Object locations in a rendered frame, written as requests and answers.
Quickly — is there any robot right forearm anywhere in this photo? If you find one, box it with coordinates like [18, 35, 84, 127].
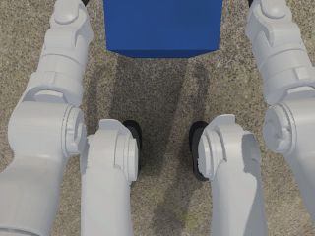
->
[244, 0, 315, 106]

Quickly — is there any robot left forearm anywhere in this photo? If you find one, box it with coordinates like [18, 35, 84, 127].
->
[7, 0, 94, 149]

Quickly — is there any robot right upper arm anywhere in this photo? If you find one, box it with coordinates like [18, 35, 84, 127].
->
[262, 97, 315, 225]

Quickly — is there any carton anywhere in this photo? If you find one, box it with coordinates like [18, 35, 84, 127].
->
[103, 0, 223, 58]

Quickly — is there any left robot thigh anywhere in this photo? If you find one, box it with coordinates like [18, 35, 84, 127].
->
[80, 129, 138, 236]

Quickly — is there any robot left upper arm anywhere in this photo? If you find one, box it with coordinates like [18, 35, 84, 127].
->
[0, 101, 87, 236]

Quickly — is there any robot left foot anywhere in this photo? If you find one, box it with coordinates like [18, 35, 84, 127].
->
[122, 120, 143, 177]

